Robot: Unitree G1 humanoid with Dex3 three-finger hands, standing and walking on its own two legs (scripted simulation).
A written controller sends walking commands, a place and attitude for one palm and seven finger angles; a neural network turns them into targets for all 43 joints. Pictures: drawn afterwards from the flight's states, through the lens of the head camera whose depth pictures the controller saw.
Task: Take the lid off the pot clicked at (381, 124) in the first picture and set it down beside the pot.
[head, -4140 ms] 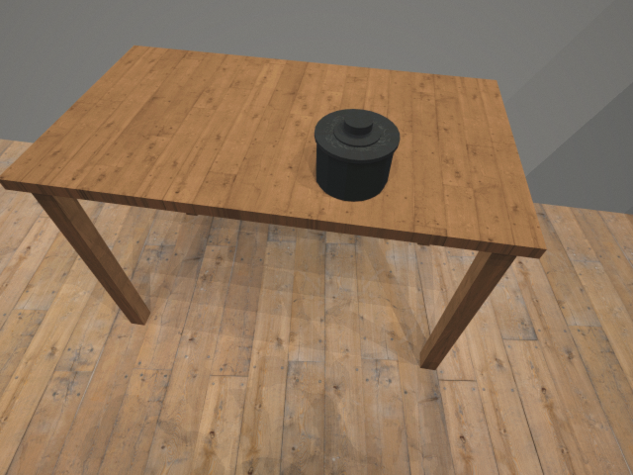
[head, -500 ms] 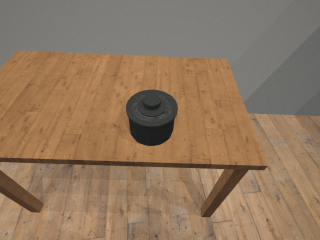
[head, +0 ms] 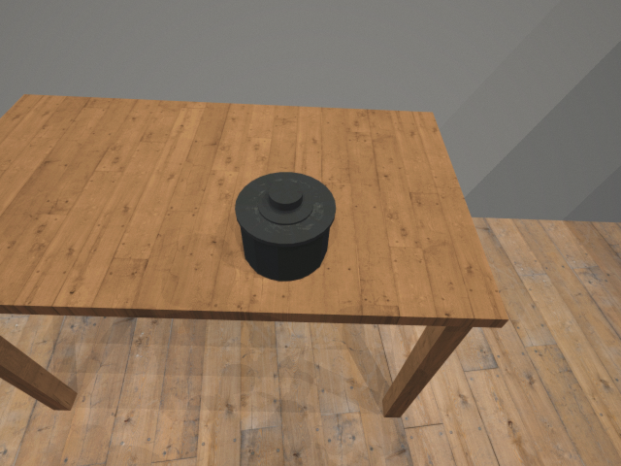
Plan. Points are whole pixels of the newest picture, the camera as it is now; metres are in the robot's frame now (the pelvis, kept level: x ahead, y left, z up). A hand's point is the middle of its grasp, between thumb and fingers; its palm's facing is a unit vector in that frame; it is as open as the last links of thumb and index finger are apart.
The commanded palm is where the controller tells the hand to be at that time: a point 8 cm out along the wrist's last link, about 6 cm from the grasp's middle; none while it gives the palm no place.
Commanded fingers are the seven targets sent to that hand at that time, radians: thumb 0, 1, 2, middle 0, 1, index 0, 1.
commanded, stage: lift the closed hand beside the body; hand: left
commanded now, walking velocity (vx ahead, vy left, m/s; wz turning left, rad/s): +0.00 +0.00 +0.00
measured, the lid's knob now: (285, 195) +0.50 +0.08 +0.05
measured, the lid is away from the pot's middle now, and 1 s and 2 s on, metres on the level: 0.00 0.00 0.00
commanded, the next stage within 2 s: raise the hand higher, near the body in 0.62 s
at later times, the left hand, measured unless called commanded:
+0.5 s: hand out of the picture +0.09 +0.20 -0.06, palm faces +0.26 -0.93 -0.26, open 3.6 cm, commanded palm +0.05 +0.25 -0.03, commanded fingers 0.00 0.90 0.90 -1.30 -1.50 -1.30 -1.50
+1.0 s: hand out of the picture +0.12 +0.23 +0.00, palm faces +0.25 -0.89 -0.38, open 3.1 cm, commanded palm +0.07 +0.27 +0.03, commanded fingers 0.00 0.90 0.90 -1.30 -1.50 -1.30 -1.50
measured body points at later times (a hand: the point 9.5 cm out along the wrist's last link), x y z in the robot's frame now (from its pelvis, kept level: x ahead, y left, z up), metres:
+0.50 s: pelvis -0.04 -0.01 +0.00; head -0.03 -0.01 +0.45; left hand +0.07 +0.25 -0.04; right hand +0.20 -0.23 -0.05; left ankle -0.03 +0.10 -0.74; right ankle -0.04 -0.12 -0.74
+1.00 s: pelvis -0.01 +0.00 +0.00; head -0.01 -0.01 +0.45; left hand +0.10 +0.28 +0.03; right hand +0.17 -0.22 -0.09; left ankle -0.03 +0.10 -0.74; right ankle -0.04 -0.12 -0.74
